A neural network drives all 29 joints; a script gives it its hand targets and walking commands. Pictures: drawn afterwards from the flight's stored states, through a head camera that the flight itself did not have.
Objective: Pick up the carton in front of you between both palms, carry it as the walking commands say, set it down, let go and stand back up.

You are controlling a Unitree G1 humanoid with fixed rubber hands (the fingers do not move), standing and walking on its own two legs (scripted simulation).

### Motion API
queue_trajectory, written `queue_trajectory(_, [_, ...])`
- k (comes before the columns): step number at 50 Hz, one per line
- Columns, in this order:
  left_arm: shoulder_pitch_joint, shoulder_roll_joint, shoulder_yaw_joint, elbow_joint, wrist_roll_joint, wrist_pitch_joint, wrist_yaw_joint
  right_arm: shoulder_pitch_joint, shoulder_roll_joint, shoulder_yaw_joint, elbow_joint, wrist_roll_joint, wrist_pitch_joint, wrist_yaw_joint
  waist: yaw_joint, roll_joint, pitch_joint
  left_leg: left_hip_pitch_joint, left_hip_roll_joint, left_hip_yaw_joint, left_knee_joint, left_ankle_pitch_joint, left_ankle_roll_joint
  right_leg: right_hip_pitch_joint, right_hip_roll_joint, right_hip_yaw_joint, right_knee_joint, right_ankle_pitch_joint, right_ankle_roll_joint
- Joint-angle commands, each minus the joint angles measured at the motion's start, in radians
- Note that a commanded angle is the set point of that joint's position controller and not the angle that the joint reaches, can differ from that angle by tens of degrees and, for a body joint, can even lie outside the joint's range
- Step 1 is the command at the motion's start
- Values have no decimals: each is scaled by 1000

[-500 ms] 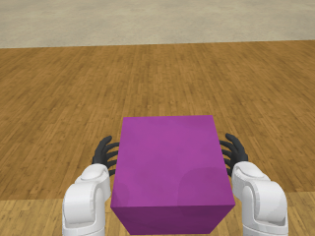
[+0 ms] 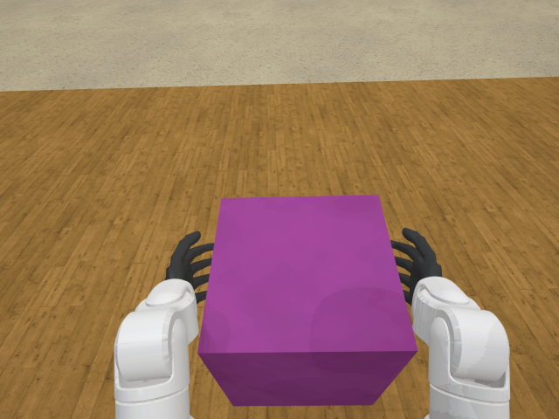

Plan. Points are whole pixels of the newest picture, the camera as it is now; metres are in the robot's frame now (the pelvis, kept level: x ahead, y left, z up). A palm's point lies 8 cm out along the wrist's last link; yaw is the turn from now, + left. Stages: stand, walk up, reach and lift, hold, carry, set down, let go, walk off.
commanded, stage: carry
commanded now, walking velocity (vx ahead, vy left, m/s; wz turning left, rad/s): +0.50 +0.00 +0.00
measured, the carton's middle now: (301, 307) +0.28 +0.00 +0.03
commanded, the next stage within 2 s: none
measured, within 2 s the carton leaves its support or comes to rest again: neither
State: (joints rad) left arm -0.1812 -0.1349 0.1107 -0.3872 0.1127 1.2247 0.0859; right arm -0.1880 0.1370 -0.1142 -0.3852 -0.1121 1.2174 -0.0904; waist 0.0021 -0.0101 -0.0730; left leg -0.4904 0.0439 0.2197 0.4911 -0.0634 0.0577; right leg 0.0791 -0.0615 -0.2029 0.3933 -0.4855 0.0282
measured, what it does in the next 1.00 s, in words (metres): goes down: right foot, then left foot 0.03 m lower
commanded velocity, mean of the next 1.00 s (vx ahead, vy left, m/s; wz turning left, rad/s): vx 0.50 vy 0.00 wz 0.00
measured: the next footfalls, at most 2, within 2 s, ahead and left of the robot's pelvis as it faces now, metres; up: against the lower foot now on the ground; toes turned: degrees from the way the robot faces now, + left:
right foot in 0.50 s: +0.46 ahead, -0.06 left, -0.02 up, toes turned -4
left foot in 0.94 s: +0.76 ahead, +0.06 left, -0.05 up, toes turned +3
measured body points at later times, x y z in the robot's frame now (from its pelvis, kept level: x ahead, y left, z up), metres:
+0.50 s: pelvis +0.31 +0.00 -0.01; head +0.33 -0.01 +0.44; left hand +0.68 +0.16 +0.12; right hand +0.69 -0.14 +0.12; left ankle +0.14 +0.08 -0.71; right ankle +0.42 -0.06 -0.74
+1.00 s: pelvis +0.65 +0.01 -0.05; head +0.70 +0.02 +0.40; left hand +1.03 +0.17 +0.06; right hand +1.03 -0.13 +0.07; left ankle +0.73 +0.06 -0.77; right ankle +0.46 -0.07 -0.68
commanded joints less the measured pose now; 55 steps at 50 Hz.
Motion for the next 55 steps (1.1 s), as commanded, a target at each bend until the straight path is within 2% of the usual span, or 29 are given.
queue_trajectory(1, [-562,-784,-726,-41,-415,4,-246,-495,783,711,24,404,1,251,-65,155,-349,641,218,-397,-74,-214,92,-388,-9,-29,612,470,-28])
queue_trajectory(2, [-588,-784,-731,-25,-418,6,-243,-512,784,711,54,411,-4,251,-64,355,-381,772,349,-752,-213,-182,209,-656,119,65,851,9,-20])
queue_trajectory(3, [-620,-805,-730,10,-422,-2,-239,-555,795,719,44,428,-7,251,-53,279,-366,765,357,-687,-194,-64,214,-747,63,178,989,-17,-47])
queue_trajectory(5, [-697,-837,-726,41,-427,-25,-230,-655,834,737,52,454,-26,251,-64,99,-343,657,302,-501,-127,133,172,-778,-9,216,965,63,-88])
queue_trajectory(6, [-725,-846,-718,58,-430,-36,-223,-711,847,745,55,467,-36,251,-51,72,-341,590,280,-440,-141,116,145,-750,-31,223,891,115,-91])
queue_trajectory(8, [-784,-843,-711,88,-425,-53,-207,-800,859,749,75,491,-53,251,-38,96,-348,518,255,-361,-176,51,129,-702,-26,191,808,164,-86])
queue_trajectory(11, [-848,-822,-690,149,-416,-67,-185,-882,838,727,140,508,-66,246,-37,109,-323,508,242,-295,-198,46,152,-746,-23,160,657,203,-68])
queue_trajectory(14, [-936,-811,-664,203,-427,-65,-174,-950,817,689,212,510,-65,234,-54,118,-287,534,210,-234,-180,146,155,-772,-12,125,458,287,-61])
queue_trajectory(20, [-1077,-832,-597,314,-458,-35,-178,-1053,842,604,340,496,-40,215,-67,139,-253,592,148,-141,-77,302,98,-656,51,67,154,517,-86])
queue_trajectory(22, [-1110,-846,-567,352,-462,-23,-186,-1087,866,586,371,490,-31,212,-41,140,-268,606,151,-124,19,418,68,-556,68,58,90,519,-108])
queue_trajectory(23, [-1110,-854,-550,376,-461,-19,-191,-1107,878,579,384,490,-26,211,5,116,-304,580,126,-85,142,461,39,-415,95,28,35,527,-110])
queue_trajectory(24, [-1108,-859,-531,396,-460,-16,-197,-1121,891,575,396,488,-24,208,44,60,-359,490,93,-58,325,355,16,-230,77,38,19,516,-106])
queue_trajectory(25, [-1103,-866,-509,415,-461,-14,-205,-1140,892,562,404,483,-24,206,69,-33,-415,292,61,-78,518,58,9,-25,-68,198,121,602,-88])
queue_trajectory(26, [-1124,-842,-493,443,-448,-16,-206,-1145,935,560,423,478,-13,204,43,-271,-450,-50,-104,-104,742,-421,-37,182,-304,670,64,716,-235])
queue_trajectory(27, [-1140,-880,-492,446,-462,-17,-210,-1168,929,547,418,466,-10,199,60,-295,-452,-191,-106,-189,881,-496,-15,242,-323,737,35,638,-308])
queue_trajectory(30, [-1228,-987,-520,352,-507,-26,-227,-1207,995,550,370,466,-20,183,52,-86,-390,-249,-22,-234,762,-357,3,134,-232,517,52,784,-242])
queue_trajectory(32, [-1268,-1028,-550,283,-536,-35,-226,-1204,1026,563,325,466,-31,168,55,-93,-413,-207,-10,-222,663,-298,-8,113,-203,432,48,867,-214])
queue_trajectory(37, [-1199,-998,-608,169,-538,-47,-213,-1099,993,596,242,425,-54,137,71,-102,-437,-271,-32,-160,463,-181,-17,181,-156,326,88,1081,-219])
queue_trajectory(42, [-1107,-910,-650,172,-516,-54,-214,-1053,893,630,203,394,-51,141,109,-108,-383,-121,-112,-64,35,128,-12,158,-39,196,139,1076,-197])
queue_trajectory(43, [-1086,-897,-651,196,-509,-54,-216,-1038,877,629,218,389,-46,149,103,-117,-375,-40,-117,-64,-35,186,5,124,-39,186,155,1056,-186])
queue_trajectory(45, [-1068,-889,-655,252,-499,-52,-221,-1008,846,617,266,381,-40,165,27,-108,-404,220,-119,-61,-113,286,33,28,-39,143,303,1055,-146])
queue_trajectory(46, [-1072,-886,-658,281,-496,-51,-226,-994,834,606,290,377,-38,175,-24,-72,-417,366,-77,-71,-143,349,32,-53,-26,106,432,954,-118])
queue_trajectory(47, [-1076,-878,-653,306,-493,-51,-230,-987,814,590,311,377,-33,186,-46,29,-438,550,54,-192,-49,559,12,-234,5,103,588,637,-102])
queue_trajectory(48, [-1085,-903,-645,345,-490,-43,-232,-1000,800,562,361,368,-30,195,-31,203,-508,824,270,-480,127,954,107,-518,99,147,741,7,-78])
queue_trajectory(49, [-1066,-903,-631,375,-486,-38,-226,-969,803,546,415,371,-31,203,-82,332,-585,965,379,-727,89,680,287,-748,157,212,1028,-155,-59])
queue_trajectory(50, [-1085,-911,-622,370,-480,-42,-221,-946,847,550,436,392,-35,214,-87,259,-567,927,338,-739,25,394,294,-834,119,243,1056,-106,-84])
queue_trajectory(51, [-1131,-938,-618,350,-477,-52,-215,-1003,901,571,401,425,-44,227,-87,159,-493,831,278,-671,-6,320,250,-853,87,241,993,-38,-90])
queue_trajectory(52, [-1151,-960,-610,334,-470,-62,-207,-1077,948,593,364,462,-50,237,-66,70,-434,730,247,-609,-30,373,204,-830,62,234,900,35,-82])
queue_trajectory(55, [-1134,-992,-604,296,-442,-83,-177,-1193,1028,638,280,543,-66,249,-47,74,-418,619,206,-506,-63,427,125,-759,47,211,748,116,-62])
